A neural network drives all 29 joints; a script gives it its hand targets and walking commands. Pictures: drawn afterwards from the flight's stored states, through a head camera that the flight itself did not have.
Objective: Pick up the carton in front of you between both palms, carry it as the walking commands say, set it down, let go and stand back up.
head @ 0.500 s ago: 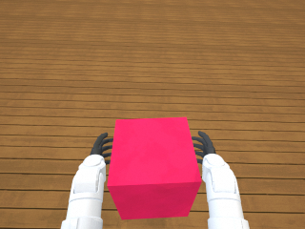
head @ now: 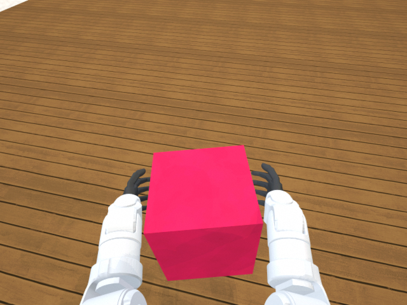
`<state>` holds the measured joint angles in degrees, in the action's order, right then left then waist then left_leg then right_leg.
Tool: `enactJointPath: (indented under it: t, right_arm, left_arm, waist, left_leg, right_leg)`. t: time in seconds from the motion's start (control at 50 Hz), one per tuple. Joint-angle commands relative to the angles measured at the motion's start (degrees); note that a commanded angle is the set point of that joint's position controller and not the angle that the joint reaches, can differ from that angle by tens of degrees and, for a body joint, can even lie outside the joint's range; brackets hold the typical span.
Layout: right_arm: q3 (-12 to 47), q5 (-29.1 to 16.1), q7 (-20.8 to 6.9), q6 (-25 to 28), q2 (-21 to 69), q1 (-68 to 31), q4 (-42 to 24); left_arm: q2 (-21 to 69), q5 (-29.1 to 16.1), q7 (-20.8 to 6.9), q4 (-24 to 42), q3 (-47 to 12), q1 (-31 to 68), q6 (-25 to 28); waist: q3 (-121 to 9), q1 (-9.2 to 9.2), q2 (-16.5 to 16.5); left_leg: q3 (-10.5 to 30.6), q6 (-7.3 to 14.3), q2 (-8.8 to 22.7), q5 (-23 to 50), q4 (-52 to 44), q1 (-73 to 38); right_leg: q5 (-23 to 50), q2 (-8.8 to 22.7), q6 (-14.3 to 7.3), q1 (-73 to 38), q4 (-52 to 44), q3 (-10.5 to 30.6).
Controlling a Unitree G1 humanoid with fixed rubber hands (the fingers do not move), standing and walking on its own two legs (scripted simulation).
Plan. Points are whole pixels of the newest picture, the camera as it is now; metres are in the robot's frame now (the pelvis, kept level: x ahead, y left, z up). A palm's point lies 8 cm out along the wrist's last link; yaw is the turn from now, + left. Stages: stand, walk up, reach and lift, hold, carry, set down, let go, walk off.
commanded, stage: set down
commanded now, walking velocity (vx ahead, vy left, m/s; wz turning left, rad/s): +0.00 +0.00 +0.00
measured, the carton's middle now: (204, 215) +0.33 +0.01 -0.05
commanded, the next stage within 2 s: none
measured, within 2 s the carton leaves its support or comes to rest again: neither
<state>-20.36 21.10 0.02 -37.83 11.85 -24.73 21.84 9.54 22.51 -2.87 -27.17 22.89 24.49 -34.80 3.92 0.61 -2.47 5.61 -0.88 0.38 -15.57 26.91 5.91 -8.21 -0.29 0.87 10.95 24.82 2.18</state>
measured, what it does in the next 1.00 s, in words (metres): lowers itself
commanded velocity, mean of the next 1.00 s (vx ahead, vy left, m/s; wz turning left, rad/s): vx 0.00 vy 0.00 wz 0.00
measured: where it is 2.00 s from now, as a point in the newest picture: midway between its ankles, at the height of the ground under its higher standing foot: outside the picture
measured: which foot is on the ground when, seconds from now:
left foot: down 0.00-1.00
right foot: down 0.00-1.00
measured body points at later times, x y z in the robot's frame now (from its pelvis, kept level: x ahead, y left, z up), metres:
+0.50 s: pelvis -0.03 +0.00 -0.10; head +0.21 -0.02 +0.28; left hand +0.39 +0.16 -0.18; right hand +0.39 -0.15 -0.18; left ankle +0.00 +0.15 -0.74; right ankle +0.07 -0.13 -0.74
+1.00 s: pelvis -0.04 +0.00 -0.22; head +0.23 -0.03 +0.13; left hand +0.43 +0.14 -0.32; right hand +0.43 -0.16 -0.33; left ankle +0.00 +0.15 -0.74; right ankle +0.07 -0.13 -0.74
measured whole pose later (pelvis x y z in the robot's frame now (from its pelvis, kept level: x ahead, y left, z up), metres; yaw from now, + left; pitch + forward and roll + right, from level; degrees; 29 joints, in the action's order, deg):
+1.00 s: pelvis -0.04 +0.00 -0.22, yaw +3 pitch +48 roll +4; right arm -25.0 14.6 0.7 -14.7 2.0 -51.4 33.8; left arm 3.0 9.7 4.7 -36.0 25.0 50.7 -15.1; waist -12.6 -0.9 -2.2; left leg 5.6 -4.7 -7.1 -32.7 89.7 105.6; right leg -23.5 -3.7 3.3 111.9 87.0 7.2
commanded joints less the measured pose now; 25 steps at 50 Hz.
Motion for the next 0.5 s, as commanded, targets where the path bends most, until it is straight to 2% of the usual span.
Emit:
enactJointPath:
  t: [0.0, 0.02, 0.04, 0.06, 0.08, 0.1, 0.12, 0.14, 0.16, 0.18, 0.2, 0.22, 0.24, 0.26, 0.28, 0.3, 0.32, 0.34, 0.36, 0.38, 0.4, 0.42, 0.44, 0.46, 0.48]
  right_arm:
    - [21.4, -8.9, -12.4, 4.4, 51.3, -29.4, 10.3]
    - [18.7, -7.1, -11.8, 5.9, 49.1, -30.3, 11.1]
    - [14.9, -5.4, -10.9, 7.6, 46.9, -31.2, 13.1]
    - [12.6, -3.9, -10.1, 9.1, 44.7, -33.5, 13.3]
    - [11.1, -2.1, -9.2, 10.2, 41.2, -31.5, 13.7]
    - [8.8, -1.3, -8.6, 11.6, 39.5, -32.0, 13.0]
    - [6.3, 0.9, -7.9, 12.8, 37.2, -31.5, 14.1]
    - [8.3, -0.9, -7.6, 14.5, 37.1, -33.2, 13.4]
    - [7.9, 0.4, -7.1, 16.3, 36.5, -32.1, 13.6]
    - [8.3, 0.3, -6.8, 18.1, 36.9, -31.4, 13.8]
    - [10.4, -0.6, -6.5, 20.3, 37.1, -33.3, 13.2]
    - [10.4, -0.3, -6.1, 22.3, 39.1, -34.2, 15.7]
    - [14.7, -2.4, -6.1, 24.1, 40.6, -34.8, 13.2]
    - [15.0, -1.8, -6.2, 25.9, 41.9, -35.2, 13.9]
    - [18.0, -3.9, -6.3, 27.2, 43.2, -38.3, 12.6]
    - [22.4, -6.5, -6.7, 28.2, 45.1, -39.2, 11.1]
    - [25.7, -8.0, -7.2, 28.9, 46.2, -41.9, 8.6]
    - [28.1, -8.7, -7.4, 29.1, 47.5, -43.6, 6.8]
    - [31.7, -10.0, -7.4, 28.6, 49.1, -44.1, 5.7]
    - [34.6, -11.1, -7.7, 28.3, 49.4, -46.0, 4.0]
    - [34.8, -12.0, -8.4, 27.6, 50.4, -43.7, 4.8]
    - [35.9, -11.9, -8.9, 26.8, 52.0, -42.2, 3.9]
    - [36.6, -12.9, -9.7, 26.5, 50.8, -43.3, 3.5]
    - [36.6, -13.3, -10.6, 25.6, 51.0, -44.0, 3.8]
    - [35.0, -11.8, -11.4, 25.0, 49.0, -44.5, 5.3]
  left_arm:
    - [43.6, -9.0, -15.1, -8.1, -20.5, 35.4, 5.4]
    - [42.9, -7.2, -14.6, -9.0, -17.7, 36.3, 6.6]
    - [40.9, -5.1, -14.0, -10.9, -15.1, 37.0, 7.7]
    - [38.0, -2.9, -13.3, -11.2, -12.4, 37.3, 9.1]
    - [37.3, -1.8, -12.7, -13.0, -10.3, 36.5, 9.6]
    - [34.9, -1.6, -12.0, -12.6, -8.7, 36.4, 11.0]
    - [33.7, -0.2, -11.6, -14.2, -7.9, 35.4, 12.1]
    - [33.5, 0.8, -11.3, -13.5, -7.2, 35.3, 13.7]
    - [33.9, -0.6, -11.2, -12.3, -8.0, 35.6, 15.4]
    - [32.8, -0.5, -11.2, -11.7, -8.3, 35.9, 17.1]
    - [34.5, -1.9, -11.4, -11.8, -10.4, 36.8, 18.9]
    - [35.1, -2.6, -11.4, -12.4, -12.0, 39.3, 20.6]
    - [37.5, -4.9, -11.8, -12.0, -14.8, 38.6, 22.4]
    - [38.2, -6.2, -12.0, -11.1, -16.5, 41.2, 24.2]
    - [39.4, -6.6, -12.0, -12.3, -18.1, 41.1, 25.6]
    - [42.2, -9.5, -11.8, -9.9, -21.8, 41.0, 26.8]
    - [43.8, -10.7, -11.7, -8.4, -25.2, 43.2, 27.2]
    - [45.9, -12.1, -11.8, -8.2, -26.9, 45.0, 27.4]
    - [46.7, -13.9, -11.7, -5.6, -29.5, 46.4, 27.5]
    - [46.8, -14.8, -11.7, -3.5, -31.4, 47.2, 27.3]
    - [47.7, -15.4, -11.9, -3.3, -33.0, 45.9, 26.6]
    - [47.9, -16.0, -12.0, -0.7, -34.1, 45.6, 26.0]
    - [50.3, -15.9, -11.9, -2.7, -34.8, 45.3, 24.8]
    - [49.3, -15.7, -12.1, -0.7, -35.1, 45.7, 24.1]
    - [52.7, -16.4, -12.3, -3.0, -35.7, 44.9, 23.1]
  waist:
    - [-9.2, 1.52, 4.7]
    - [-8.6, 1.62, 2.3]
    - [-7.2, 0.43, 1.6]
    - [-7.4, 1.65, 2.9]
    - [-8.5, 0.77, 1.0]
    - [-8.9, -0.04, 2.9]
    - [-8.9, -0.93, 2.6]
    - [-11.1, 2.37, 1.0]
    - [-14.9, -0.04, 2.6]
    - [-17.0, 0.29, 2.4]
    - [-20.0, -0.34, 2.1]
    - [-23.3, -0.75, 2.3]
    - [-27.1, 0.27, 0.9]
    - [-30.8, -1.61, 3.1]
    - [-35.1, 1.47, 2.0]
    - [-41.9, 1.27, 2.8]
    - [-48.7, 0.72, 3.7]
    - [-54.7, -0.15, 3.3]
    - [-61.0, 0.67, 4.5]
    - [-65.4, 2.35, 5.3]
    - [-68.0, 0.49, 4.5]
    - [-69.7, 1.03, 5.8]
    - [-69.7, 1.81, 1.6]
    - [-70.7, 2.38, 2.9]
    - [-67.4, -1.14, 1.8]
  left_leg:
    - [-2.8, 3.6, -5.9, -6.4, -4.5, 16.8]
    - [-2.5, 3.5, -5.9, -6.9, -3.5, 19.0]
    - [-2.8, 3.4, -6.0, -7.5, -1.1, 21.6]
    - [-3.3, 3.5, -6.2, -7.5, 0.5, 22.4]
    - [-3.4, 3.0, -6.4, -7.6, 1.9, 26.1]
    - [-3.7, 3.3, -6.6, -8.3, 3.3, 26.9]
    - [-3.5, 2.8, -6.7, -6.1, 4.6, 29.9]
    - [-4.6, 2.9, -7.6, -3.7, 6.4, 31.5]
    - [-4.7, 2.5, -7.4, -2.0, 7.9, 33.7]
    - [-5.4, 2.2, -8.4, -1.0, 9.0, 35.4]
    - [-6.3, 1.8, -8.7, -1.0, 10.7, 38.7]
    - [-4.9, 1.8, -8.4, -0.5, 12.0, 39.7]
    - [-5.8, 1.4, -9.3, 1.4, 13.4, 43.0]
    - [-5.6, 1.3, -9.2, 1.8, 15.7, 44.8]
    - [-6.1, 0.8, -9.6, 2.9, 16.8, 48.1]
    - [-5.6, 0.6, -9.4, 6.5, 19.5, 48.9]
    - [-5.8, 0.1, -9.7, 8.3, 20.8, 50.2]
    - [-6.3, -0.2, -10.1, 8.0, 22.5, 52.8]
    - [-6.4, -0.6, -10.4, 9.0, 24.2, 54.7]
    - [-7.1, -1.2, -10.5, 8.9, 25.4, 57.2]
    - [-6.3, -1.1, -10.7, 10.9, 26.3, 57.0]
    - [-6.0, -1.1, -10.7, 12.0, 27.5, 56.2]
    - [-6.8, -1.8, -10.7, 12.3, 28.8, 57.4]
    - [-6.3, -1.6, -10.7, 12.3, 29.6, 55.8]
    - [-6.1, -2.2, -10.4, 10.3, 30.5, 58.5]
  right_leg:
    - [-10.8, -4.5, 0.7, -10.9, -1.9, 0.4]
    - [-10.3, -4.5, 0.1, -9.5, -0.2, 1.1]
    - [-11.3, -4.1, 0.0, -7.6, 0.9, 1.0]
    - [-12.2, -4.7, 0.6, -4.1, 2.3, 0.2]
    - [-10.0, -5.0, -0.2, -4.3, 4.2, 0.1]
    - [-11.6, -5.6, 0.2, -0.9, 5.6, -0.5]
    - [-8.0, -5.8, 0.2, 0.6, 7.3, -1.4]
    - [-4.6, -5.5, 0.4, 2.5, 8.3, -0.3]
    - [-1.6, -5.7, 0.5, 2.9, 9.7, -0.6]
    - [0.9, -6.0, 0.6, 4.5, 11.5, -1.0]
    - [3.0, -6.0, 0.7, 4.2, 13.6, -0.6]
    - [3.7, -6.4, 1.0, 6.3, 15.4, -0.7]
    - [7.6, -5.8, 0.7, 5.1, 17.0, 0.2]
    - [9.0, -5.8, 0.7, 7.4, 19.0, 0.2]
    - [10.7, -5.8, 0.9, 5.9, 21.0, 0.3]
    - [15.2, -5.5, 0.5, 4.3, 23.2, 1.3]
    - [18.5, -6.0, 1.1, 5.0, 26.3, -0.2]
    - [20.6, -5.7, 0.8, 3.3, 28.1, 0.8]
    - [22.1, -5.9, 0.9, 1.7, 29.9, 0.9]
    - [22.3, -5.9, 1.0, 1.7, 32.0, 0.4]
    - [25.8, -6.0, 1.1, 4.2, 33.8, 0.4]
    - [23.6, -6.7, 1.5, 8.2, 35.1, -0.8]
    - [22.4, -6.7, 0.9, 12.4, 36.1, -0.4]
    - [19.2, -7.4, 1.2, 17.6, 37.4, -1.9]
    - [17.0, -7.2, 0.5, 21.5, 37.6, -2.4]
